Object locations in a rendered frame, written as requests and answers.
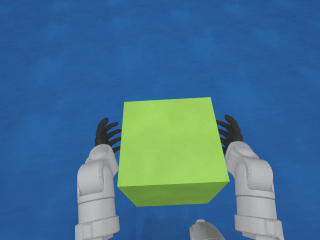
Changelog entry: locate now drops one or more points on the robot left forearm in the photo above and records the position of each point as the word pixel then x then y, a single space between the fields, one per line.
pixel 97 219

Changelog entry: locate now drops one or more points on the carton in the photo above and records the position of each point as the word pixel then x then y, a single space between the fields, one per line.
pixel 171 152

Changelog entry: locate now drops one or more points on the left robot hand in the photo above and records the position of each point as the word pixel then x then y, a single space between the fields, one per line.
pixel 103 138

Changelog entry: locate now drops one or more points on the robot right thigh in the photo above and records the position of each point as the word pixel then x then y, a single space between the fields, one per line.
pixel 204 231

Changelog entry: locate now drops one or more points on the robot right forearm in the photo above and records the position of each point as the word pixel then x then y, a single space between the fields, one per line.
pixel 256 214

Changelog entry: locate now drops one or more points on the right robot hand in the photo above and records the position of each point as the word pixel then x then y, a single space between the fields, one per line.
pixel 233 134

